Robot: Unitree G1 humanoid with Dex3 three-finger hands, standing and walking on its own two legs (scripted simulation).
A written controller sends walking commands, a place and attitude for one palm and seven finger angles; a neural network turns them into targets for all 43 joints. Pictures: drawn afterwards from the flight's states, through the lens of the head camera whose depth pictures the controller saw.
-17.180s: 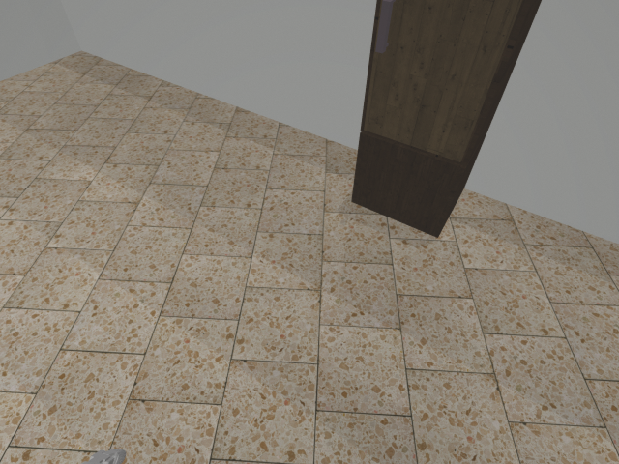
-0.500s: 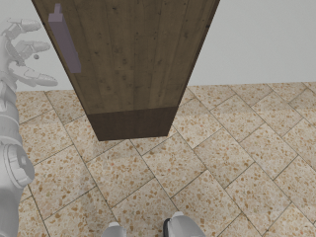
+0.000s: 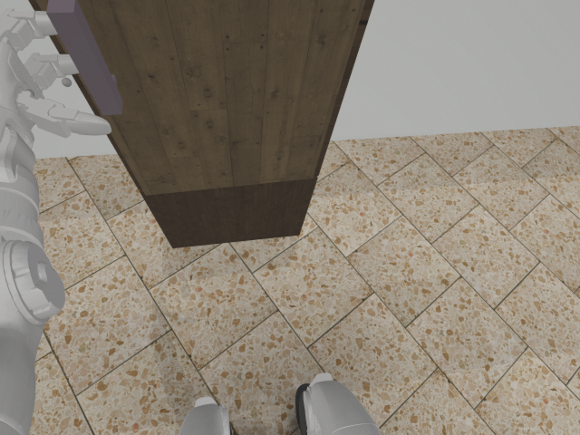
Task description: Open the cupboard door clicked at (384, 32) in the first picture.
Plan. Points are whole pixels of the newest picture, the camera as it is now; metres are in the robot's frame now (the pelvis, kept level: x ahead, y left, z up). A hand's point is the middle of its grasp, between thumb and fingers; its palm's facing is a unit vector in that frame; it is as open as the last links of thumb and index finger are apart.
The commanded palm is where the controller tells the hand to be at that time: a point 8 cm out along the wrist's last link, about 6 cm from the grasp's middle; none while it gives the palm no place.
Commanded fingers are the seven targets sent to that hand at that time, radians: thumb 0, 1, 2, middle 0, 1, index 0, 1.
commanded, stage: slide the fingers in behind the handle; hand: left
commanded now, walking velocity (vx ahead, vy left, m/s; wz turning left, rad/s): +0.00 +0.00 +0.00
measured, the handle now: (92, 52) +0.59 +0.19 +0.11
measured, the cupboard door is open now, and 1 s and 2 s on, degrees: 2 2 3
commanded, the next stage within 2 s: close the thumb around the handle in 0.86 s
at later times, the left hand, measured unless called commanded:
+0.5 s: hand (107, 81) +0.54 +0.16 +0.11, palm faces +0.00 -1.00 -0.02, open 14.0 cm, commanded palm +0.51 +0.21 +0.11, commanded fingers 0.00 -0.50 0.30 -0.30 -1.20 -0.30 -1.20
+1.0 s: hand (104, 86) +0.53 +0.17 +0.12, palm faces +0.02 -1.00 -0.03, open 14.0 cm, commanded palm +0.51 +0.21 +0.11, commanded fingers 0.00 -0.33 0.37 -0.31 -1.22 -0.31 -1.22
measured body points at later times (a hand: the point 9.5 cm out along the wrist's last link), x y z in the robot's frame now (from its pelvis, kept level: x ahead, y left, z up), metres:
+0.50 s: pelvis +0.01 +0.00 +0.01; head +0.13 +0.01 +0.44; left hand +0.53 +0.22 +0.12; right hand +0.00 -0.25 -0.11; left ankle -0.01 +0.12 -0.68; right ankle +0.03 -0.13 -0.68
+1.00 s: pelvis +0.00 +0.00 +0.00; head +0.12 +0.00 +0.44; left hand +0.52 +0.22 +0.12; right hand -0.01 -0.27 -0.11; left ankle -0.01 +0.12 -0.68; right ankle +0.03 -0.13 -0.68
